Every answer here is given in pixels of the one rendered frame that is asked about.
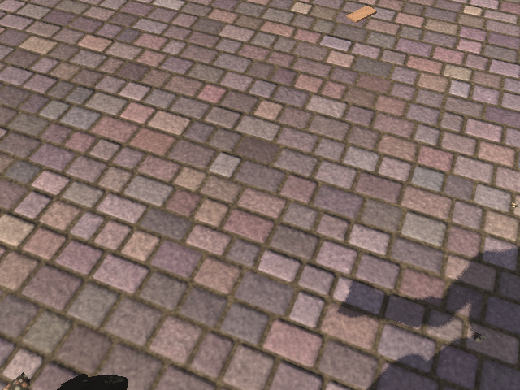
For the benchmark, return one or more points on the left robot hand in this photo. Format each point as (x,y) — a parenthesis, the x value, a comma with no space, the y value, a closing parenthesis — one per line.
(99,382)

